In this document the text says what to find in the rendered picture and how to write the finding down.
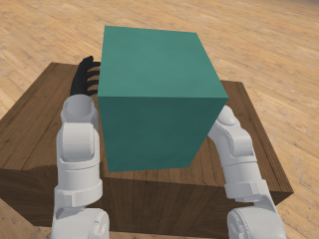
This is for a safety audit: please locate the robot right upper arm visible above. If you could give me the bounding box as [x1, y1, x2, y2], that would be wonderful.
[226, 204, 287, 239]

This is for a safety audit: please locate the robot left hand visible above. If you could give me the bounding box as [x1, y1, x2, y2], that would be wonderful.
[70, 56, 101, 97]

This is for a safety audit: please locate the robot right forearm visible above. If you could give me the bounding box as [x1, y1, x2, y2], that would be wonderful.
[208, 106, 287, 239]

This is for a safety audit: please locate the robot left upper arm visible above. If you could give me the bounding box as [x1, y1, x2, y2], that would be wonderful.
[51, 208, 110, 239]

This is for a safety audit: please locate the pedestal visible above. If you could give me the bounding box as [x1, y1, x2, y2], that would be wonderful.
[0, 62, 294, 239]

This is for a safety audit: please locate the robot left forearm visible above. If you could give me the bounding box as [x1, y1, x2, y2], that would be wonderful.
[50, 94, 103, 239]

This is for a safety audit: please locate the carton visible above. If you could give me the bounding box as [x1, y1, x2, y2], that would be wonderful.
[97, 25, 229, 172]

